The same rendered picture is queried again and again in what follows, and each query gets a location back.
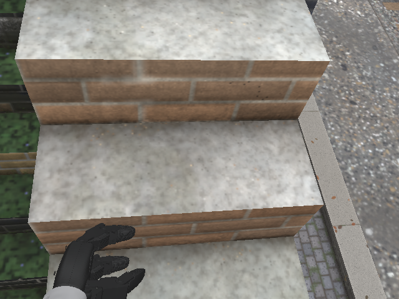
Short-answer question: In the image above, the robot left forearm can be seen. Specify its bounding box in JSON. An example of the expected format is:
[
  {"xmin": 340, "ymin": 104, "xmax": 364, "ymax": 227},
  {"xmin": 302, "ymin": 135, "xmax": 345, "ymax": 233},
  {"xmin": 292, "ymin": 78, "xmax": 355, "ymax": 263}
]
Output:
[{"xmin": 43, "ymin": 286, "xmax": 87, "ymax": 299}]

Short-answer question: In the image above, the left robot hand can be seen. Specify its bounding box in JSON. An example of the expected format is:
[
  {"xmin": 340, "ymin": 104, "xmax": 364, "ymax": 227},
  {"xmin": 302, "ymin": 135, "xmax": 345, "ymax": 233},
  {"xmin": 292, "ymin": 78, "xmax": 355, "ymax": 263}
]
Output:
[{"xmin": 53, "ymin": 223, "xmax": 145, "ymax": 299}]

